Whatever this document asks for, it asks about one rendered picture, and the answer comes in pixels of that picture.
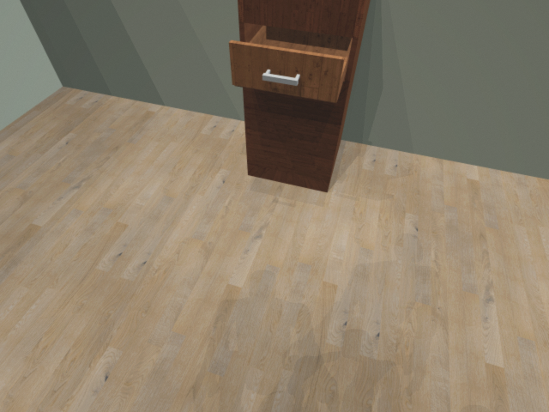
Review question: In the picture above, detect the handle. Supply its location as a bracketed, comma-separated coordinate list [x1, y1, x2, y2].
[262, 70, 300, 86]

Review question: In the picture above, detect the drawer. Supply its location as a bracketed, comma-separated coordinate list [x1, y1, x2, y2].
[229, 26, 353, 104]

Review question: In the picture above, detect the cabinet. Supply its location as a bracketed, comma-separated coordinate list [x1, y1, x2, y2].
[238, 0, 370, 192]

